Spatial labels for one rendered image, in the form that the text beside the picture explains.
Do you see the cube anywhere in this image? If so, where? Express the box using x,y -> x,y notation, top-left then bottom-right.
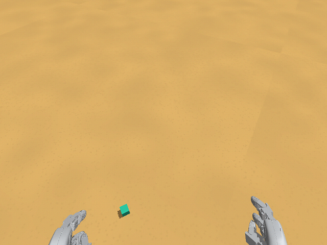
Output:
120,204 -> 130,216

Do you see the right robot hand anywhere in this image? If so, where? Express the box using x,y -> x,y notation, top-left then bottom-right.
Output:
245,196 -> 287,245

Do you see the left robot hand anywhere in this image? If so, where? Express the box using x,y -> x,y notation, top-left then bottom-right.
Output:
49,210 -> 91,245

